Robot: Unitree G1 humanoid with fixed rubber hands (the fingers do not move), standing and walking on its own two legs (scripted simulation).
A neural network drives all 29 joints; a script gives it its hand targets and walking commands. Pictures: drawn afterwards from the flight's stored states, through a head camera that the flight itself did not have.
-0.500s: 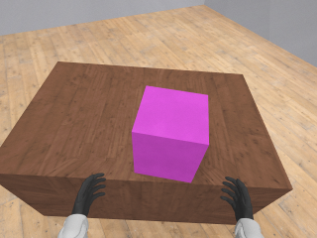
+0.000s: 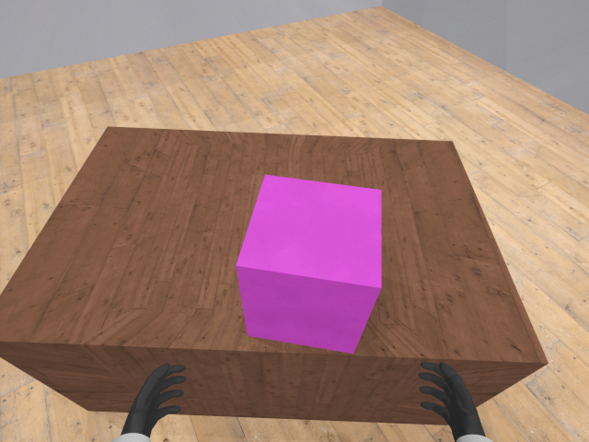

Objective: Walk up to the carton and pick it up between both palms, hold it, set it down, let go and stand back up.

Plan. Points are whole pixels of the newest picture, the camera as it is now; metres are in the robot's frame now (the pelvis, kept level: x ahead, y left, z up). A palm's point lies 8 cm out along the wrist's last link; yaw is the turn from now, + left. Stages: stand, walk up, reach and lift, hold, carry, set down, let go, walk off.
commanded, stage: set down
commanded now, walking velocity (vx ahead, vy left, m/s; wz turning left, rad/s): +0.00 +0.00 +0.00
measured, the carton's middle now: (310, 266) +0.42 -0.02 -0.09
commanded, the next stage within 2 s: let go in 0.76 s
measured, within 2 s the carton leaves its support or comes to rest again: neither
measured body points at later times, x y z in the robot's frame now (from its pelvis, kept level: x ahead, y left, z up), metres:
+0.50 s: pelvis +0.03 -0.01 +0.01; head +0.03 +0.00 +0.46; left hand +0.18 +0.22 -0.09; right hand +0.18 -0.23 -0.08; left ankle +0.00 +0.13 -0.73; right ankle +0.00 -0.13 -0.73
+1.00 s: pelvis +0.04 -0.02 +0.01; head +0.06 -0.02 +0.46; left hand +0.18 +0.21 -0.09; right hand +0.18 -0.25 -0.10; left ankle +0.00 +0.13 -0.73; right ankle +0.00 -0.13 -0.73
